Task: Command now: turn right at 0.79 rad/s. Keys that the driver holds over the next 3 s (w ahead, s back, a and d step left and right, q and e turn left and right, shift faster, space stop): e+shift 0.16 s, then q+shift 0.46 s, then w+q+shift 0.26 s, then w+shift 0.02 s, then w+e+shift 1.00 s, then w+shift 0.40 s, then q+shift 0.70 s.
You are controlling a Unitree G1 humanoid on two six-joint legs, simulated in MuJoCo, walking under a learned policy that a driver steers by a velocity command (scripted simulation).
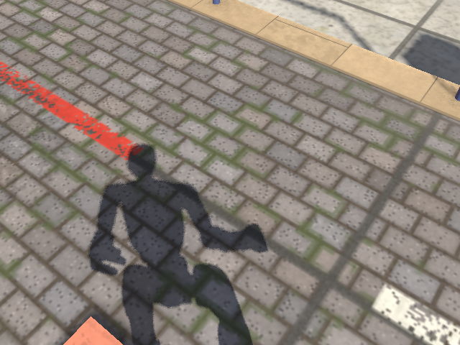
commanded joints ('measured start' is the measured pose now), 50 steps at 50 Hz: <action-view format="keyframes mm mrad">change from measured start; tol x32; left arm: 1 84 100 50 -54 -21 -34 -15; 50 204 207 -5 261 -36 -14 121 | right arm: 1 -76 -168 -46 -78 -15 -3 8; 50 -163 -68 39 -9 19 83 152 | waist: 1 41 114 -75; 3 53 -264 -103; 50 11 -45 107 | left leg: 1 -57 241 -87 -8 -118 147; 4 -422 -117 -150 578 -600 -50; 8 -510 -81 -354 871 -362 -28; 15 -374 13 -322 603 93 -81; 38 -727 -20 -309 461 118 36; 50 -275 -122 -113 258 -145 212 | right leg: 1 181 52 -53 -134 212 -29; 3 404 -143 331 -373 998 -238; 15 162 -79 215 -442 494 -102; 31 436 -182 9 -540 775 -310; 37 629 -332 93 -670 37 -295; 50 422 -288 -220 -573 596 -171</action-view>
